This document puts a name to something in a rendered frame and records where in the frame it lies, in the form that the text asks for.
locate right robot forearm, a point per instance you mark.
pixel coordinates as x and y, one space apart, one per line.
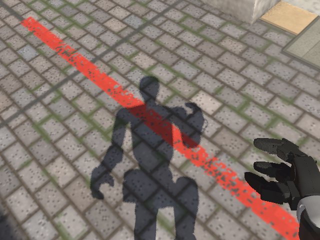
308 216

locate right robot hand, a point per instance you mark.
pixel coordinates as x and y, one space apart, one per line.
300 180

